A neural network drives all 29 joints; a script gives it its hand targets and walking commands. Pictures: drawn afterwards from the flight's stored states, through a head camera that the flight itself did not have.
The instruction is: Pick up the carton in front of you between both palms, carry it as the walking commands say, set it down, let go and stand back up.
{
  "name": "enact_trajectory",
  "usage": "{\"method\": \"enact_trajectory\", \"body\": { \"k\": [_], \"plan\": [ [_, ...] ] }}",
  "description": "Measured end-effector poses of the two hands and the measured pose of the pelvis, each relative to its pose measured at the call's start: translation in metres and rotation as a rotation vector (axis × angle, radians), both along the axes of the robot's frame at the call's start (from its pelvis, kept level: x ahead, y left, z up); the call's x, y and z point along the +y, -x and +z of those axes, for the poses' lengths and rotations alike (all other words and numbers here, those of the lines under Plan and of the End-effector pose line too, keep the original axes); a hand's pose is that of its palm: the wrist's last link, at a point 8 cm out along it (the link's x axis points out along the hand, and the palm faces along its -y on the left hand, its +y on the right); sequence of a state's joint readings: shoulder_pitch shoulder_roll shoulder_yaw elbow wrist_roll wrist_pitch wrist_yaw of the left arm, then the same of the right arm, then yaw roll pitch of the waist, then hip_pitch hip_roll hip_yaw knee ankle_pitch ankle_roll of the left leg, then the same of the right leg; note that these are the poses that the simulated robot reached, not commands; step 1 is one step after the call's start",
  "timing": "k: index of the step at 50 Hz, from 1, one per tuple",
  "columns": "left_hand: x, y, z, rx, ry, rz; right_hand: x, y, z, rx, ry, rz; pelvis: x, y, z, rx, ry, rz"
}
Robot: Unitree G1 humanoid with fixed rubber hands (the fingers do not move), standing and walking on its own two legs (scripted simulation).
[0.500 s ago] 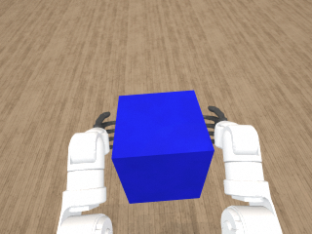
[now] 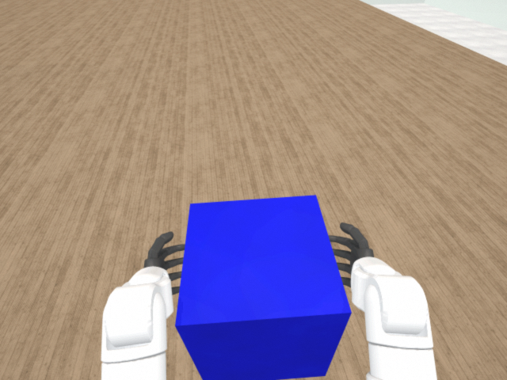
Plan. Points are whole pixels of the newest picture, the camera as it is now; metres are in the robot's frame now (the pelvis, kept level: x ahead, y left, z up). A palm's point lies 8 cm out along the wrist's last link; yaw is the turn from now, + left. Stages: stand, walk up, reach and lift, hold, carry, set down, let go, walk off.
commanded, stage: carry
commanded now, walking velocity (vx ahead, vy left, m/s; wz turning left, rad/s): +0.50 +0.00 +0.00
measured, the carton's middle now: (259, 292) +0.29 +0.00 +0.00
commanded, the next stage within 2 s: none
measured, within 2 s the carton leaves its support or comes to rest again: neither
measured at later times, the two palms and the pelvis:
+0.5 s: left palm (187, 159) +0.55 +0.13 +0.09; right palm (321, 150) +0.58 -0.16 +0.09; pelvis +0.30 -0.03 +0.00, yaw +3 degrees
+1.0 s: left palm (191, 95) +0.89 +0.16 +0.09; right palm (289, 90) +0.90 -0.14 +0.10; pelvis +0.63 +0.01 +0.00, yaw +0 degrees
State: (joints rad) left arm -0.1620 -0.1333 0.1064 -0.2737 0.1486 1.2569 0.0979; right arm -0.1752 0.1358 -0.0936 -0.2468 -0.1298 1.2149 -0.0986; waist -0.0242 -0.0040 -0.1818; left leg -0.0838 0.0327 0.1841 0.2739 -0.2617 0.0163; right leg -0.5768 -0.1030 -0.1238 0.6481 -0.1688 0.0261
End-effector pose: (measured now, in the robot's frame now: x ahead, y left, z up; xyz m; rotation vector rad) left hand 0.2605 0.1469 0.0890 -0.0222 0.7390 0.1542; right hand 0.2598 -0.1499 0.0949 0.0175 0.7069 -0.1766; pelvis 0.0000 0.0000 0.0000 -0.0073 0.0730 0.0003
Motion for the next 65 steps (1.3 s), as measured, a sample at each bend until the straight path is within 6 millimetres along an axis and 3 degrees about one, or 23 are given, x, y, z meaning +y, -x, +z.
{"method": "enact_trajectory", "body": {
  "k": [4,8,13,18,26,32,37,43,50,56,60,65],
  "plan": [
    [-0.013,-0.054,0.0,-0.036,-0.014,0.009,-0.013,-0.057,-0.003,-0.037,-0.013,0.009,-0.014,-0.057,-0.01,-0.01,-0.011,0.005],
    [-0.028,-0.113,-0.013,-0.046,-0.04,0.025,-0.028,-0.121,-0.022,-0.048,-0.032,0.028,-0.032,-0.115,-0.029,-0.022,0.004,0.029],
    [-0.03,-0.154,-0.028,0.073,-0.042,0.066,-0.029,-0.176,-0.037,0.07,-0.043,0.059,-0.045,-0.162,-0.015,-0.006,-0.013,0.055],
    [-0.025,-0.198,-0.019,0.074,-0.036,0.096,-0.023,-0.228,-0.028,0.071,-0.03,0.096,-0.046,-0.213,0.0,0.004,-0.025,0.051],
    [-0.01,-0.308,0.007,-0.041,-0.021,0.074,-0.01,-0.329,0.001,-0.044,-0.021,0.069,-0.026,-0.316,0.0,0.004,-0.016,0.042],
    [0.015,-0.407,-0.009,-0.075,0.012,0.043,0.015,-0.418,-0.005,-0.076,0.012,0.037,0.004,-0.408,-0.024,-0.014,-0.02,0.011],
    [0.02,-0.466,-0.025,0.049,0.025,0.013,0.021,-0.467,-0.02,0.046,0.02,-0.002,0.019,-0.459,-0.011,0.001,-0.001,-0.013],
    [0.02,-0.535,-0.016,0.047,0.018,-0.009,0.02,-0.532,-0.011,0.045,0.018,-0.019,0.022,-0.526,0.003,0.011,0.015,-0.005],
    [0.013,-0.631,-0.001,-0.042,0.002,0.028,0.013,-0.638,0.001,-0.043,0.001,0.015,0.008,-0.626,-0.003,0.006,0.005,0.003],
    [-0.006,-0.723,-0.02,-0.033,-0.038,0.055,-0.005,-0.739,-0.029,-0.037,-0.035,0.043,-0.017,-0.723,-0.029,-0.019,0.011,0.036],
    [-0.011,-0.761,-0.033,0.077,-0.04,0.076,-0.01,-0.784,-0.042,0.072,-0.028,0.066,-0.027,-0.766,-0.015,-0.01,-0.009,0.059],
    [-0.011,-0.812,-0.024,0.093,-0.046,0.094,-0.009,-0.84,-0.035,0.087,-0.032,0.086,-0.031,-0.818,0.001,0.001,-0.034,0.053]
  ]
}}
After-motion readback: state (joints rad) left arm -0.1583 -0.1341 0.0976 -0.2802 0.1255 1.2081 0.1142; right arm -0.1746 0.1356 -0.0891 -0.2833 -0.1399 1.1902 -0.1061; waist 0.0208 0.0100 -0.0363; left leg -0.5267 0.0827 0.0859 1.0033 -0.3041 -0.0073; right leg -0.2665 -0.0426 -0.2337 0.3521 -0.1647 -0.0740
